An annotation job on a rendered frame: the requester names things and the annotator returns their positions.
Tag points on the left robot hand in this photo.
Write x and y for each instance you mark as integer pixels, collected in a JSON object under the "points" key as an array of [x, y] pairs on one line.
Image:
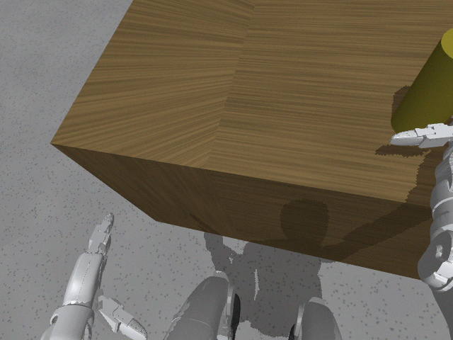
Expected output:
{"points": [[84, 285]]}

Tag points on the left robot arm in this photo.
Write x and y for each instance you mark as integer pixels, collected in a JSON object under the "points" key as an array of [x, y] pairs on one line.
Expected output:
{"points": [[70, 322]]}

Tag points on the left robot foot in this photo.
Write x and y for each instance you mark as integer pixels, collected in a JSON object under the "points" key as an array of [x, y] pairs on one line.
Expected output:
{"points": [[235, 316]]}

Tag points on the right robot arm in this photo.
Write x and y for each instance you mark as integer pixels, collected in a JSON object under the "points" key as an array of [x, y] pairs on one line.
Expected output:
{"points": [[435, 266]]}

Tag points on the bottle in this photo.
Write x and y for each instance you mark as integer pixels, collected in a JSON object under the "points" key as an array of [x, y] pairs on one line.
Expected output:
{"points": [[429, 100]]}

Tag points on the right robot hand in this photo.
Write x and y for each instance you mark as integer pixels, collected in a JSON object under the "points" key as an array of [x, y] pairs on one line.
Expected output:
{"points": [[433, 135]]}

